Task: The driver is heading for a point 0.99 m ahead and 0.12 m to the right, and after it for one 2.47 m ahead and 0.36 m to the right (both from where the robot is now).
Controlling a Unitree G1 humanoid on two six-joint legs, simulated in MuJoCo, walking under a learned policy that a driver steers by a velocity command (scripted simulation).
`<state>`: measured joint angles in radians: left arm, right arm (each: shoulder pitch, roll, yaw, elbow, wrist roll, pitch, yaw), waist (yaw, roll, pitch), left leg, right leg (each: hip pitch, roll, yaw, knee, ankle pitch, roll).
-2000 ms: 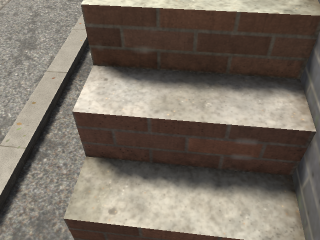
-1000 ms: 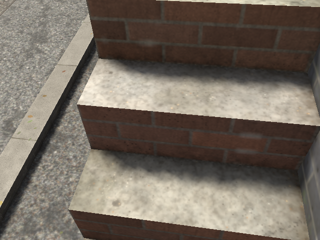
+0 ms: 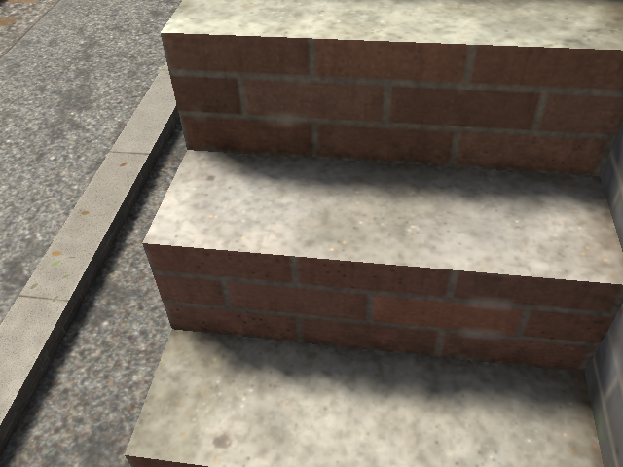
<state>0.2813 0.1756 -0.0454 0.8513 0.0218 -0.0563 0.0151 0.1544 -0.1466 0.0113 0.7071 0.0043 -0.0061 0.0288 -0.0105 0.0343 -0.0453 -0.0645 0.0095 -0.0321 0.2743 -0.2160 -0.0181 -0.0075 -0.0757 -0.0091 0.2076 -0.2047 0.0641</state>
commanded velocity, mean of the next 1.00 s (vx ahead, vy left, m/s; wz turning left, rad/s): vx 0.12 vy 0.00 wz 0.00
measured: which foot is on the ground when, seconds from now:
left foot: down 0.00-1.00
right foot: down 0.00-1.00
